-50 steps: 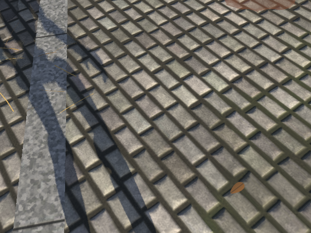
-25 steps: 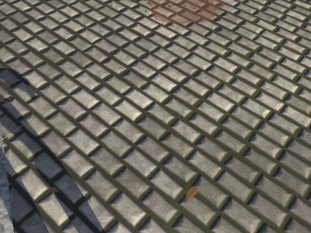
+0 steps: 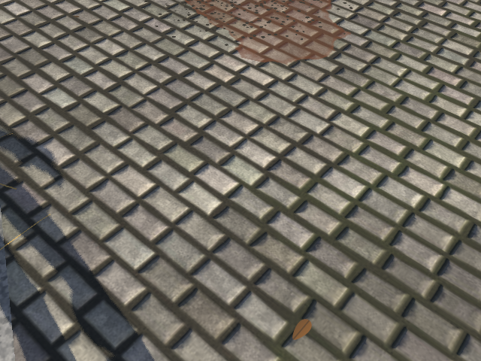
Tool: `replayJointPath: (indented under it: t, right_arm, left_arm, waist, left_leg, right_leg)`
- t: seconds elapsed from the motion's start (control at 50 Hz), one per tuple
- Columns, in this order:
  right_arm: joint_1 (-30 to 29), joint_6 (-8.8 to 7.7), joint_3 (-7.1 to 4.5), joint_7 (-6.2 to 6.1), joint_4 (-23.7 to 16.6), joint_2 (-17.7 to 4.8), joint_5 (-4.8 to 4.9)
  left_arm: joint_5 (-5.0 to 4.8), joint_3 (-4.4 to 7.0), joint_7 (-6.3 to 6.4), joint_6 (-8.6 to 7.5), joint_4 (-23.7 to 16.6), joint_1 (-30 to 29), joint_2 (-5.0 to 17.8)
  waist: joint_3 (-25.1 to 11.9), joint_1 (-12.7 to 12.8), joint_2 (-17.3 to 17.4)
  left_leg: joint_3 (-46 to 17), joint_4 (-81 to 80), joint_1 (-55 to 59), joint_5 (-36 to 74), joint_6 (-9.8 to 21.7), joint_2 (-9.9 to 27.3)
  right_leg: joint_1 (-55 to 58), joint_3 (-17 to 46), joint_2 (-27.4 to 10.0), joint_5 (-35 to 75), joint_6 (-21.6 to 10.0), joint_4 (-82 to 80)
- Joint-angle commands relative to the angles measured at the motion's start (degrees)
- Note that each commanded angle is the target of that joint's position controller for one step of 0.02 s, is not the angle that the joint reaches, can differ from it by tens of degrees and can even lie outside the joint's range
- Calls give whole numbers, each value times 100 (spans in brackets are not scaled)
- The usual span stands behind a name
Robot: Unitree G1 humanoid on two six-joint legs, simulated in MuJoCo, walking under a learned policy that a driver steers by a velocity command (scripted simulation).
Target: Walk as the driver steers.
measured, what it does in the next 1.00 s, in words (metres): walks ahead: right foot, then left foot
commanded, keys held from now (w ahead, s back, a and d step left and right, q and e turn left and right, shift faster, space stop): w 0.32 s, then w+q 0.06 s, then no key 0.62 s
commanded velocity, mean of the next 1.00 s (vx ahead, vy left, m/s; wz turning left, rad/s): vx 0.26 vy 0.00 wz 0.03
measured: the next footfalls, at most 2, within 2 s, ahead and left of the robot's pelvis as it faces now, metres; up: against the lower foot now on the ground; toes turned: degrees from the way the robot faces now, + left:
right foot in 0.44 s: +0.39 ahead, -0.14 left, +0.00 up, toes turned +1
left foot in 0.84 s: +0.42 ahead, +0.10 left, +0.00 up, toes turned +2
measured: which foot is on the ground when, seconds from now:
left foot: down 0.00-0.46, up 0.48-0.82, down 0.84-1.00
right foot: up 0.00-0.42, down 0.44-1.00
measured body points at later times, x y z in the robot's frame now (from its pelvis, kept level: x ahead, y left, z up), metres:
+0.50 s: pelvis +0.23 -0.04 -0.01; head +0.28 -0.04 +0.43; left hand +0.47 +0.19 -0.07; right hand +0.21 -0.33 -0.14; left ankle +0.02 +0.09 -0.67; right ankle +0.35 -0.14 -0.73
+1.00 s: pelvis +0.36 -0.03 +0.01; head +0.37 -0.02 +0.46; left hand +0.46 +0.23 -0.13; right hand +0.51 -0.28 -0.10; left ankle +0.38 +0.10 -0.73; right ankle +0.35 -0.14 -0.73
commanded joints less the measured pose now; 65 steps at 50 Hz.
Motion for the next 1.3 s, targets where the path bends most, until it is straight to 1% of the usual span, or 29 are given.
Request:
replayJointPath:
  t: [0.02, 0.04, 0.06, 0.1, 0.14, 0.2, 0.26, 0.34, 0.38, 0.4, 0.42, 0.44, 0.46, 0.48, 0.5, 0.52, 0.54, 0.56, 0.6, 0.68, 0.76, 0.82, 0.84, 0.86, 0.88, 0.9, 0.92, 1.08, 1.3]
  right_arm:
    - [1604, -120, -352, 47, 105, -1391, -104]
    - [1179, -153, -234, 20, 7, -1031, -108]
    - [949, -153, -167, -27, -78, -779, -95]
    - [737, -111, -106, -70, -144, -667, -132]
    - [797, -73, -70, -98, -155, -621, -137]
    - [939, -13, -56, -150, -102, -680, -95]
    - [1122, 38, -71, -205, -28, -839, -88]
    - [1352, 77, -107, -207, 120, -924, 4]
    - [1303, 119, -154, -220, 135, -1008, 18]
    - [1199, 151, -194, -233, 111, -1116, -12]
    - [1087, 198, -206, -247, 74, -1140, -39]
    - [1077, 202, -153, -270, -19, -999, -92]
    - [1496, 161, 14, -271, -202, -434, -305]
    - [2300, 109, 126, -227, 11, -124, -107]
    - [1819, 107, -73, -214, 42, -822, 55]
    - [1180, 138, -95, -228, -149, -879, 100]
    - [894, 176, -70, -268, -194, -750, 11]
    - [840, 241, -97, -302, -221, -700, -71]
    - [1135, 386, -60, -329, -122, -440, -101]
    - [752, 495, 32, -379, -289, -229, -199]
    - [170, 567, -22, -361, -430, -466, -160]
    - [28, 561, -45, -367, -477, -462, -236]
    - [-15, 542, -58, -386, -525, -548, -281]
    - [-33, 521, -96, -421, -612, -806, -271]
    - [-360, 537, -142, -439, -575, -1051, -216]
    - [-485, 525, -70, -368, -593, -600, -191]
    - [-504, 507, -7, -329, -607, -391, -221]
    - [-348, 381, -23, -319, -306, -465, -175]
    - [-439, 430, -39, -334, 165, -426, -164]
  left_arm:
    - [-100, 102, 59, -285, -1035, -1072, 463]
    - [-216, 197, 50, -355, -937, -906, 735]
    - [-216, 200, -8, -404, -823, -859, 740]
    - [-62, 220, -75, -466, -724, -969, 641]
    - [-18, 188, -182, -472, -711, -1000, 480]
    - [-2, 105, -240, -475, -879, -1437, 267]
    - [-40, 13, -323, -529, -1063, -2037, 111]
    - [-89, 53, -422, -570, -1217, -2425, 291]
    - [-73, 127, -428, -597, -1220, -2273, 471]
    - [-35, 195, -400, -597, -1131, -1924, 614]
    - [13, 306, -343, -591, -909, -1155, 812]
    - [77, 384, -268, -571, -700, -342, 1019]
    - [234, 463, -207, -525, -599, 322, 1544]
    - [246, 394, -276, -507, -572, 307, 1400]
    - [159, 297, -296, -472, -651, -104, 981]
    - [74, 207, -291, -468, -607, -530, 725]
    - [52, 150, -319, -491, -528, -830, 573]
    - [89, 127, -335, -533, -493, -1051, 487]
    - [211, 119, -365, -614, -359, -1302, 463]
    - [205, 126, -299, -617, -66, -1588, 592]
    - [181, 143, -229, -419, 212, -1366, 772]
    - [96, 40, -227, -319, 325, -1443, 593]
    - [111, -37, -229, -315, 426, -1248, 402]
    - [205, -88, -222, -325, 479, -1029, 287]
    - [201, -89, -209, -317, 577, -389, 204]
    - [228, -99, -162, -267, 600, -693, 332]
    - [184, -38, -137, -219, 600, -944, 560]
    - [101, -29, -51, -107, 923, -1031, 528]
    - [83, 4, 39, 42, 1466, -1104, 566]
  waist:
    - [46, -795, 1836]
    - [459, -541, 1193]
    - [652, -441, 967]
    - [631, -347, 609]
    - [494, -331, 710]
    - [494, -427, 569]
    - [624, -609, 624]
    - [812, -568, 638]
    - [660, -314, 668]
    - [383, -81, 777]
    - [-182, 355, 785]
    - [-863, 725, 716]
    - [-1911, 605, -635]
    - [-2967, 321, -1755]
    - [-2272, 419, -878]
    - [-1288, 301, -533]
    - [-767, 109, 5]
    - [-566, -70, 1]
    - [-544, -350, -204]
    - [-512, -390, -390]
    - [-420, -132, -272]
    - [-192, -230, -178]
    - [-137, -230, -27]
    - [-225, -84, 344]
    - [-294, 447, 1183]
    - [-283, 197, 1071]
    - [-112, 62, 749]
    - [-327, -3, 379]
    - [-174, 33, 184]
  left_leg:
    - [-4345, -2251, 2214, -1674, 1429, 2318]
    - [-4216, -2277, 2005, -2115, 1476, 2381]
    - [-3572, -2253, 1922, -1996, 1268, 2096]
    - [-2628, -2327, 1854, -814, 926, 1692]
    - [-1916, -2424, 1677, 340, 847, 1424]
    - [-1192, -2471, 1526, 1486, 819, 1211]
    - [-805, -2572, 1146, 1627, 765, 1121]
    - [-874, -2478, 1380, 1854, 714, 1460]
    - [-957, -2081, 1714, 2790, 601, 1580]
    - [-863, -1579, 1863, 3939, 505, 1510]
    - [-659, -613, 1767, 4929, 339, 1284]
    - [-535, 580, 1068, 4592, 87, 984]
    - [-379, 2646, -589, 1503, -223, 289]
    - [-1088, 4278, -1571, -2043, -455, -507]
    - [-1407, 4671, -1806, -1819, -458, -144]
    - [-1037, 4521, -2061, -1535, -453, 125]
    - [-863, 4129, -1944, -1236, -488, 368]
    - [-829, 3728, -1640, -976, -495, 558]
    - [-757, 3266, -829, -606, -576, 622]
    - [-651, 1567, -305, 62, -662, 675]
    - [-602, 710, -71, 585, -603, 601]
    - [-485, -345, 479, 885, -421, 479]
    - [-680, -800, 738, 1406, -334, 624]
    - [-1111, -902, 977, 2349, -191, 1063]
    - [-1296, -815, 676, 1726, 113, 1211]
    - [-1164, -924, 172, 728, 56, 931]
    - [-987, -941, 78, 583, -96, 724]
    - [-749, -500, 559, 2353, -156, 553]
    - [-612, -608, 561, 2205, -135, 431]
  right_leg:
    - [-3346, -37, 418, -1195, -54, 2474]
    - [-3823, 284, 26, -947, -155, 3183]
    - [-3999, 231, -184, -364, -258, 3314]
    - [-3983, 62, -466, 500, -317, 3056]
    - [-3660, -151, -534, 1011, -203, 2749]
    - [-3466, -415, -465, 1560, 5, 1747]
    - [-2873, -631, -283, 2312, 78, 582]
    - [-2563, -506, -172, 2472, -120, -81]
    - [-2263, -445, -64, 2170, -288, -279]
    - [-1813, -548, 99, 2015, -393, -312]
    - [-760, -722, 280, 2252, -557, -448]
    - [711, -518, -37, 3039, -732, -342]
    - [2810, 1072, -1498, 4539, -1258, 182]
    - [3525, 3406, -2528, 4310, -2111, -705]
    - [2644, 2827, -2231, 3931, -1880, -1006]
    - [1815, 1819, -1966, 4115, -1671, -1020]
    - [987, 1245, -1647, 4542, -1550, -1181]
    - [403, 883, -1463, 4733, -1459, -1337]
    - [-399, 451, -1280, 5050, -1493, -1652]
    - [-839, -121, -1093, 4891, -1487, -1821]
    - [-796, 69, -1129, 2775, -1400, -1941]
    - [-987, 185, -911, 1084, -1088, -1702]
    - [-1060, 128, -698, 845, -805, -1499]
    - [-1113, -76, -392, 567, -509, -1096]
    - [-968, -434, 9, 248, -295, -1135]
    - [-378, -534, -14, 620, -151, -1084]
    - [-460, -489, -25, 697, -168, -1029]
    - [-171, -409, -171, 1944, -193, -831]
    - [27, -414, -194, 1982, -143, -887]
